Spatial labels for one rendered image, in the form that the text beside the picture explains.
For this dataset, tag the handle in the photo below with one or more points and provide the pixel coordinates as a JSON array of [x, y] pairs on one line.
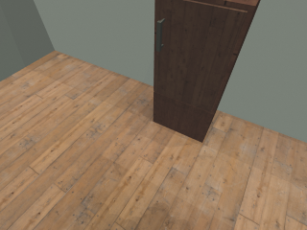
[[159, 25]]

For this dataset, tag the cupboard door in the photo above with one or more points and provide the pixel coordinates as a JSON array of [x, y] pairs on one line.
[[198, 41]]

